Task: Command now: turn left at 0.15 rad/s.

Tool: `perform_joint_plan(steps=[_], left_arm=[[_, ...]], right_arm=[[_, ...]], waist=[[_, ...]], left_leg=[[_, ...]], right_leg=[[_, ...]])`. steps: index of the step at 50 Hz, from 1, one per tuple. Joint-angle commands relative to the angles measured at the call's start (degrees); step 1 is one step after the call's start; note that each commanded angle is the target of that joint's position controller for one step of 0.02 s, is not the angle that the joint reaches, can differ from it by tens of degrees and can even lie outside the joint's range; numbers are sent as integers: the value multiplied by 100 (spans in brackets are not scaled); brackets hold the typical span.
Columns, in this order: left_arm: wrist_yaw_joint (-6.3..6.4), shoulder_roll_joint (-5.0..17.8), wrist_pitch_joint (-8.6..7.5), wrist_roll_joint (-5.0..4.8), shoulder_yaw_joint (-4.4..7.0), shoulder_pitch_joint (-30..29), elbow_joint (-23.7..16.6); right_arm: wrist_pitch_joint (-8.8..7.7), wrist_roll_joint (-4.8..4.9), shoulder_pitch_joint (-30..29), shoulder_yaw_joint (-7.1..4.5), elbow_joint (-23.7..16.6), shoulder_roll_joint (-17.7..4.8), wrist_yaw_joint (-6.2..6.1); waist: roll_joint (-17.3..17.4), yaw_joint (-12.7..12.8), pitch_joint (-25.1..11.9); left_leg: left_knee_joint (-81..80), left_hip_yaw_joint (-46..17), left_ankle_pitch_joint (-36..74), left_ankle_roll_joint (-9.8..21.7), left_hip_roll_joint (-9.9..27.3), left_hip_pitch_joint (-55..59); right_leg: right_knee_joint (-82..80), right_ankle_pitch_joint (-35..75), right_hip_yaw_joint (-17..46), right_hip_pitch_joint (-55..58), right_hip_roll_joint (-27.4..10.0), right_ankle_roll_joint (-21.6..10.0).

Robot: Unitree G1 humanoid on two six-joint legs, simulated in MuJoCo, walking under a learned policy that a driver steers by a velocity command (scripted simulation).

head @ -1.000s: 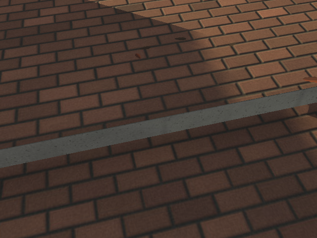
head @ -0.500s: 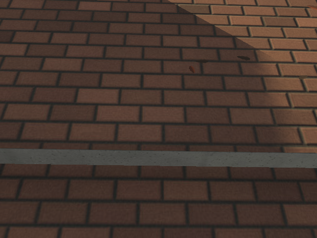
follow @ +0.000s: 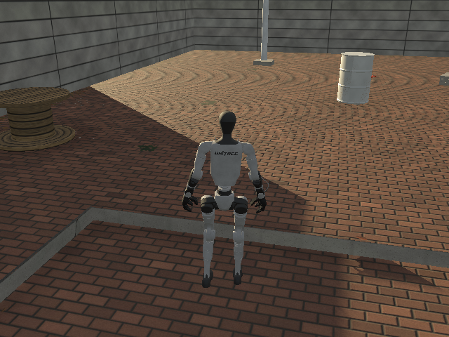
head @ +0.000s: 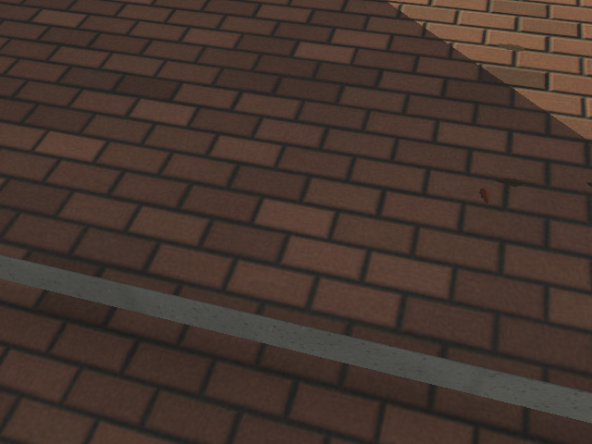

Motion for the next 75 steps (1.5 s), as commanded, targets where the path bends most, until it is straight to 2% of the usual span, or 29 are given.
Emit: perform_joint_plan(steps=[1,3,4,5,6,7,8,9,10,11,13,15,21,31,42,75], left_arm=[[-49,961,22,14,234,-43,-211],[-50,952,89,-47,229,-24,-138],[-49,884,85,-41,218,148,-74],[-85,589,48,-61,144,232,-154],[-55,367,56,-135,83,109,-191],[-46,484,82,-101,103,94,-26],[-66,427,70,-95,93,78,44],[-79,438,38,-81,89,113,140],[-88,543,7,-35,119,160,210],[-100,541,-33,-25,100,257,308],[-103,558,-64,-71,96,341,510],[-89,449,-66,-75,67,327,655],[-30,363,-87,-74,35,366,1023],[43,253,-56,-86,6,451,1459],[86,114,-22,-95,-16,468,1744],[137,-168,-8,-95,-36,694,2085]], right_arm=[[-40,20,455,-5,-61,-350,-27],[-141,-7,713,39,112,-302,-59],[-214,-49,611,50,96,-423,-88],[-297,-162,565,48,26,-681,-137],[-327,-57,103,51,37,-805,-132],[-392,-49,-303,155,-23,-449,-120],[-444,-27,-327,208,50,-323,-130],[-468,-29,-193,205,169,-365,-150],[-502,14,-46,204,253,-412,-180],[-519,37,67,204,339,-415,-183],[-513,56,274,213,491,-349,-185],[-509,52,367,215,618,-327,-199],[-540,64,508,220,920,-264,-214],[-544,64,740,282,1321,-111,-265],[-539,56,1020,334,1577,46,-310],[-560,44,1458,321,1747,373,-347]], waist=[[-1185,-113,-623],[-968,-290,-536],[-684,-252,-424],[168,-136,-565],[1016,45,-157],[664,117,22],[579,164,-13],[588,142,-3],[623,110,-53],[591,101,-129],[260,29,-21],[39,5,54],[-187,-49,-99],[-145,-48,-130],[-118,-63,-47],[-114,-81,116]], left_leg=[[-1031,414,247,119,-15,658],[-2338,482,1095,307,16,1388],[-2880,72,1382,425,254,1632],[-3415,-1144,968,599,1271,1826],[-3640,-1714,800,963,1872,336],[-3629,-1384,575,905,1639,-129],[-3547,-1093,469,695,1328,-134],[-3499,-880,480,542,1093,-42],[-3461,-800,592,464,984,64],[-3428,-722,717,436,912,201],[-3409,-672,750,447,855,374],[-3299,-610,990,477,834,501],[-3099,-453,1590,504,775,782],[-2977,-336,2051,479,758,885],[-2901,-278,2234,446,761,920],[-2896,-227,2172,441,782,921]], right_leg=[[-888,-243,1334,277,-1196,-911],[-683,-383,1268,-111,-1115,-642],[-588,-539,1213,-401,-1034,-335],[108,-897,824,-662,-687,-26],[90,-1258,220,-144,-48,158],[263,-918,379,587,-182,156],[-55,-455,384,799,-153,149],[-224,-94,395,949,-202,177],[-308,96,456,1017,-295,190],[-381,179,517,1037,-382,195],[-416,63,578,842,-428,187],[-484,86,606,745,-439,199],[-520,273,653,802,-491,168],[-400,509,649,917,-521,91],[-323,625,634,919,-511,66],[-291,482,629,820,-480,89]])
Velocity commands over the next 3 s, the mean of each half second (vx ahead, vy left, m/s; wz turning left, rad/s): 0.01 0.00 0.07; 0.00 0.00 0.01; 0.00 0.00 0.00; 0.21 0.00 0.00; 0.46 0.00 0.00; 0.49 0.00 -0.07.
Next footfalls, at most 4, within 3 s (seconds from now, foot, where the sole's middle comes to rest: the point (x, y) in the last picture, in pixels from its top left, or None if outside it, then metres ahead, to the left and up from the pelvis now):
0.08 left None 0.02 0.12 -0.78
1.90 right None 0.18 -0.11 -0.78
2.40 left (320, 435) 0.49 0.03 -0.78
2.92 right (382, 278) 0.81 -0.12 -0.64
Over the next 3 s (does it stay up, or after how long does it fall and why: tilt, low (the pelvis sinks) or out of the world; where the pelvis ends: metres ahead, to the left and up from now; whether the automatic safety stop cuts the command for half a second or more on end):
stays up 0.69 -0.07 0.04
